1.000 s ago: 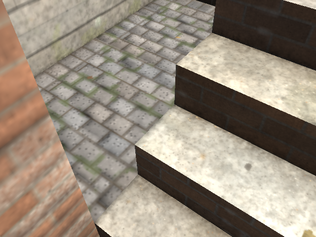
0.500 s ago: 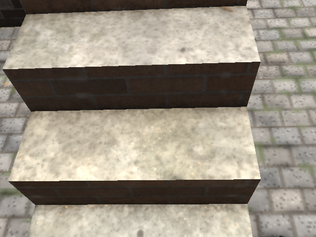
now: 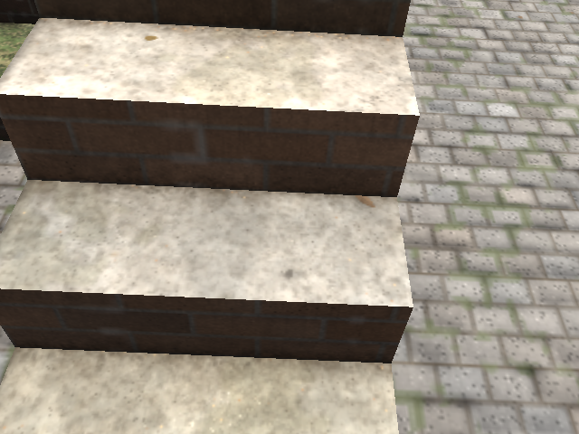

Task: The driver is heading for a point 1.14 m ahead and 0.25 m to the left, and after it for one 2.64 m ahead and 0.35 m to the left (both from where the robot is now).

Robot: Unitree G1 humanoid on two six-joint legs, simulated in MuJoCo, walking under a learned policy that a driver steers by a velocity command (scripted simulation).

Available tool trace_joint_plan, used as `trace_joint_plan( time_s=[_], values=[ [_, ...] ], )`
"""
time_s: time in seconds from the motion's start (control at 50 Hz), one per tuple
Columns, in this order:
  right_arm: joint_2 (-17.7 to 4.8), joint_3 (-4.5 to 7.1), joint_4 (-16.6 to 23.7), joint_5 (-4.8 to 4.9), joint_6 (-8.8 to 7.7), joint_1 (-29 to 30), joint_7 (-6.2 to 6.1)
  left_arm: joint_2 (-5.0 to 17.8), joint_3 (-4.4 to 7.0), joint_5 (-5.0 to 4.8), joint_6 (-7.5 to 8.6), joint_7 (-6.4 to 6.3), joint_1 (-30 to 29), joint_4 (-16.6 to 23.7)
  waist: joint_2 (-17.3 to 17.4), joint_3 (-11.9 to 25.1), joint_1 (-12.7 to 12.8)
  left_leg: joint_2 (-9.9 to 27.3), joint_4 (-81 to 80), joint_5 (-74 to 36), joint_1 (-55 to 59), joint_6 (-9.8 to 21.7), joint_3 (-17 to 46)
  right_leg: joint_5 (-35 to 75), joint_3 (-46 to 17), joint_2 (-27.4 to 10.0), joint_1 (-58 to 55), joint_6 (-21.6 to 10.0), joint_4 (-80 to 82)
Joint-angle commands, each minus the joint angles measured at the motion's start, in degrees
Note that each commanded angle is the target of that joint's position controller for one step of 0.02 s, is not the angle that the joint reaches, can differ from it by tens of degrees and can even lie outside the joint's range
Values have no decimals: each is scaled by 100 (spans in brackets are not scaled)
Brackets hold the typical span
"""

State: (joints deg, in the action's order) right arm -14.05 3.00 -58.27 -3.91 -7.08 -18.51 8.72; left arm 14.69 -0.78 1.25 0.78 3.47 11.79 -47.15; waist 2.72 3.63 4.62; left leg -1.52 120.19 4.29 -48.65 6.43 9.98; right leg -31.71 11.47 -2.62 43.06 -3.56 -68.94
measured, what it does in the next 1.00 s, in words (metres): climbs: left foot, then right foot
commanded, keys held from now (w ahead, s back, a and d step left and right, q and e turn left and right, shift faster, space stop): w+q+shift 0.46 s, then w+e+shift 0.54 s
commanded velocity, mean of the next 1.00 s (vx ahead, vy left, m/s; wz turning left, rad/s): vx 0.85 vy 0.00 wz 0.23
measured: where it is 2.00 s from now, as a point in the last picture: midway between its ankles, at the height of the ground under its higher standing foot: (300, 116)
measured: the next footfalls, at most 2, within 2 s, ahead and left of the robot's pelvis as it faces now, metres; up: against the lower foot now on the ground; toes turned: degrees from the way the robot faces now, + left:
left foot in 0.18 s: +0.10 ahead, +0.12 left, +0.01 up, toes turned +4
right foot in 0.44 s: +0.14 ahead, +0.00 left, +0.00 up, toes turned +23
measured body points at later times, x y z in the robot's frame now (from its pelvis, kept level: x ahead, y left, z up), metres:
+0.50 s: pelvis +0.04 +0.07 +0.09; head +0.05 +0.08 +0.54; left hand +0.20 +0.32 +0.03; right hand +0.24 -0.09 -0.02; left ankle +0.06 +0.11 -0.62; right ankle +0.10 -0.02 -0.63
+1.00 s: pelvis +0.14 +0.13 +0.10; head +0.11 +0.16 +0.55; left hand +0.35 +0.36 +0.04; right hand +0.22 -0.11 -0.01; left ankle +0.07 +0.18 -0.63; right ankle +0.21 +0.01 -0.24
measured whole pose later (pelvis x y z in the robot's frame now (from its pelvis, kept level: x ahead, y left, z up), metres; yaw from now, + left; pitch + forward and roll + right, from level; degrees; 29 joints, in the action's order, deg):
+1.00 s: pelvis +0.14 +0.13 +0.10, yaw +11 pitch +1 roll -2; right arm -11.4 0.2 -48.7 -0.4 -3.2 -22.4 2.4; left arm 9.1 0.1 -6.0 1.7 -1.5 2.0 -34.0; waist -3.1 5.1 -2.7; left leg 2.6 32.2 23.1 -10.6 2.8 -10.8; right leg -8.7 -1.4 2.7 75.4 -0.5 -136.2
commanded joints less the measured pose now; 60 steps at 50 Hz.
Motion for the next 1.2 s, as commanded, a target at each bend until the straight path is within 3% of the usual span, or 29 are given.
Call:
trace_joint_plan(
  time_s=[0.02, 0.1, 0.12, 0.16, 0.2, 0.22, 0.26, 0.3, 0.34, 0.36, 0.4, 0.42, 0.44, 0.48, 0.5, 0.54, 0.58, 0.66, 0.68, 0.72, 0.8, 0.94, 1.0, 1.04, 1.1, 1.12, 1.14, 1.18, 1.2],
  values=[
    [-332, 43, 660, -57, 62, 265, -130, -344, -167, 46, 403, -247, -1761, 490, -201, 519, -610, 216, 1049, 830, -555, -144, 146, 101, -2341, -1520, -666, -846, 3744],
    [-664, 46, 1503, -55, -7, 623, -235, 298, -20, 107, 931, -397, -1806, 539, 362, 114, -1240, 410, -3862, 1502, 1560, -659, -872, 2140, 583, -706, -601, 217, 3588],
    [-293, 141, 1469, 635, 560, 242, -719, 1130, 464, 297, 892, -424, -1015, -108, -1217, -29, -1554, 601, -5051, 596, 1692, -361, -965, 1034, -768, -1350, -1156, 152, 4232],
    [-339, 97, 1481, 589, 834, 5, -823, 1046, 485, 280, 712, -391, -570, -243, -807, 59, -1616, 512, -7765, 1626, 2623, 25, -1028, 1383, 178, -713, -1717, 114, 3544],
    [-522, 211, 950, 112, 738, -991, -661, 798, 465, 310, 157, -303, -182, -240, 270, 87, -1742, -487, -7755, 1310, 4162, 247, -1953, -310, 403, 280, -982, -92, 915],
    [-747, 177, 1071, 145, 661, -936, -590, 243, 282, 183, -28, -220, -553, 487, 1178, -179, -1256, -65, -7865, 2987, 3309, 856, 102, -502, -187, 392, -187, 3, -419],
    [-1167, 254, 1917, 426, 794, 906, -950, 201, 120, 145, -85, -291, -1048, 1238, 1770, -1099, -614, 990, -10553, 4982, 1380, 1379, 3450, 18, -1069, 303, 297, 741, -648],
    [-540, 7, 2336, 335, 709, 1658, -976, 281, 113, 259, -12, -441, -763, 1287, 1121, -716, -376, 816, -10113, 4039, 898, 1460, 3821, 818, -1610, 329, 157, 664, -1874],
    [-761, 116, 2279, 216, 545, 1034, -1072, 526, 137, 302, 13, -464, -737, 1396, 407, -156, -552, 541, -9999, 3221, 1583, 1049, 3264, -18, -1645, 404, -179, 538, -713],
    [-54, -144, 2263, 619, 616, 378, -890, 129, -53, -445, 14, -424, -1478, 1626, -67, -385, -665, 284, -9975, 2262, 2125, 1051, 2968, -495, -1275, 847, -235, 508, 710],
    [-310, -84, 2470, 686, 844, 787, -1061, -50, -97, -630, -32, -422, -1160, 1598, 223, -148, -278, -261, -10105, 1598, 2467, 549, 2256, 92, -1154, 930, -1750, 290, 3511],
    [-230, -101, 2520, 686, 849, 1073, -1134, 24, -28, -649, -1, -411, -988, 1505, 466, -126, -152, -173, -9958, 1712, 2262, 547, 2247, 1140, -1601, 434, -2669, -8, 4557],
    [-61, -146, 2516, 657, 717, 1063, -1057, -121, -80, -665, 103, -421, -920, 1380, -359, -60, -154, -323, -9337, 2000, 1830, 458, 1669, 1952, -915, 627, -3536, -72, 4745],
    [107, -243, 2984, 878, 432, 1939, -744, 76, -103, -422, 374, -432, -665, 1362, -2035, 811, -133, -849, -7455, 1057, 907, -28, 105, 1169, -2923, -761, -4643, -572, 4858],
    [-68, -271, 3017, 791, 362, 1630, -669, -74, -117, -326, 432, -438, -1083, 1484, -2083, 818, -307, -560, -6380, 1366, 755, -260, -282, 518, -3830, -1458, -4283, -1039, 5393],
    [-88, -385, 3084, 467, 403, 1601, -680, -333, -176, -173, 350, -391, -1119, 1515, -1134, 372, -250, -539, -5160, 1355, 450, -759, -550, 1863, -3380, -1106, -3894, -1500, 4949],
    [160, -545, 3340, 433, 379, 1629, -648, -60, -52, -222, 380, -379, -474, 1280, -336, 256, -342, -154, -6223, 1794, 402, -732, -493, 2358, -3020, -960, -4055, -1273, 4984],
    [451, -619, 3243, 510, 258, 1081, -618, -72, 41, -597, 371, -519, -1052, 1268, -347, -164, -1193, -228, -9770, 420, 3900, -873, -1660, 2955, -2096, 240, -1714, -1064, 4299],
    [260, -562, 3199, 529, 293, 1021, -678, -396, -47, -578, 408, -455, -1212, 1429, -277, 60, -1168, -35, -9781, 61, 4481, -1059, -1508, 2133, -2016, 425, -1257, -945, 3709],
    [-548, -296, 3448, 539, 169, 636, -866, -299, -46, -611, 583, -137, -1593, 1727, 1227, 1324, -1458, 2130, -10444, 2224, 6435, -519, 1882, 1693, -1650, 403, 516, -399, 2228],
    [-375, -265, 3121, 331, 212, 762, -888, -294, 75, -449, 404, -139, -1360, 1611, 88, 531, -975, 2050, -10028, 1107, 5514, -811, 909, 2124, -1646, 414, 2000, 252, -2281],
    [-161, -182, 1497, 352, 321, -98, -615, -871, -83, -679, 240, -494, -1978, 1944, 347, -459, -803, 2121, -10151, 1233, 4366, -458, -173, 2351, -1405, 448, 4838, 344, -7192],
    [26, -278, 933, 362, 266, -223, -565, -592, 45, -803, 143, -554, -2259, 2332, 226, -865, -595, 2152, -10551, 1088, 4013, -583, -887, 2213, -1551, 285, 5069, 217, -7291],
    [-191, -279, 956, 445, 271, -62, -604, -413, 132, -668, -152, -532, -2672, 2541, 178, -941, -463, 1646, -11003, 355, 2906, -970, -2017, 2788, -1134, 55, 3876, 34, -5670],
    [-1045, -93, 878, 530, 301, -733, -893, -441, 45, -703, -407, -483, -2913, 2827, 413, -714, -697, 1779, -12361, -65, 3604, -384, -2071, 2160, -436, -316, 2864, -192, -4074],
    [-867, -139, 825, 539, 387, -971, -994, -516, 20, -655, -419, -397, -3035, 2836, 166, -790, -850, 1656, -12231, -681, 4224, -312, -2278, 1887, -292, -282, 2690, -301, -3782],
    [-940, -39, 758, 61, 132, -1311, -1184, -537, -25, 177, -516, -329, -2728, 2526, 40, -797, -778, 1776, -12559, -398, 4681, 27, -2241, 845, 81, -70, 2741, -598, -3527],
    [-946, -104, 969, 476, 73, -1055, -1385, -486, -44, 86, -397, -214, -1745, 2089, -182, 51, -243, 1925, -11108, -7808, 4546, 149, -2935, -616, 893, 647, -17, -958, -1660],
    [-1445, 49, 1017, 402, 134, -1120, -1354, -334, 62, 96, -386, -199, -775, 1894, 148, 618, 229, 2282, -9685, -9817, 4873, 264, -2820, -1210, 824, 944, -845, -1051, -1367]
  ],
)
